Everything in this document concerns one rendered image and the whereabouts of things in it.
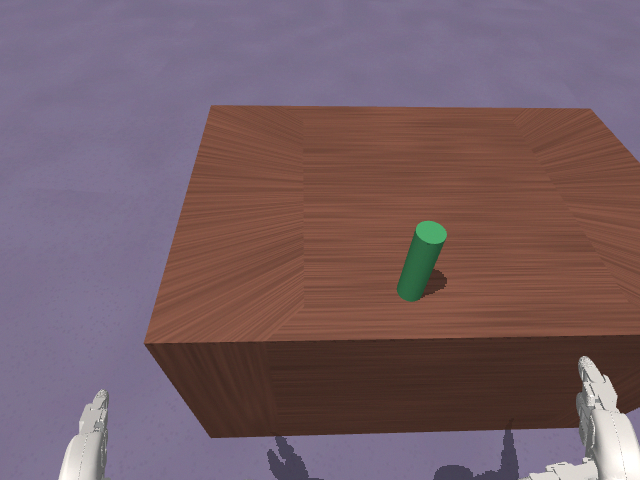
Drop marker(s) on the left robot hand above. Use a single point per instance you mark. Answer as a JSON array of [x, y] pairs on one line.
[[86, 454]]

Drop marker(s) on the can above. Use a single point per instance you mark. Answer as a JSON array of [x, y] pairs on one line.
[[423, 253]]

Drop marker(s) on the right robot hand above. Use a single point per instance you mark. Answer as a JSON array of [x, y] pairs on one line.
[[612, 448]]

